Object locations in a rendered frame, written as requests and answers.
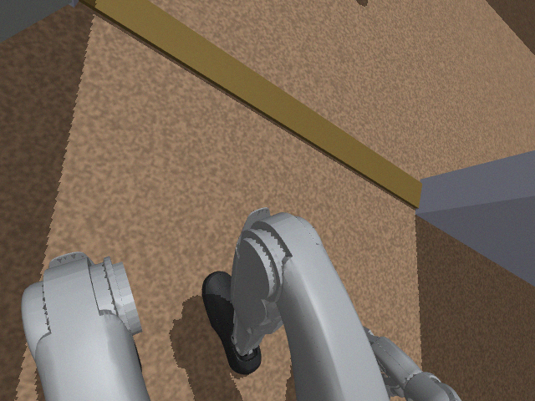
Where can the right robot foot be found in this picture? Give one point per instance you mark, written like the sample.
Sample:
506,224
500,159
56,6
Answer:
218,304

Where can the right robot arm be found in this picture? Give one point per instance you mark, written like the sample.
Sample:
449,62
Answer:
427,387

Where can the right robot hand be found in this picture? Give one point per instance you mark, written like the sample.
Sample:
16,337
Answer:
395,363

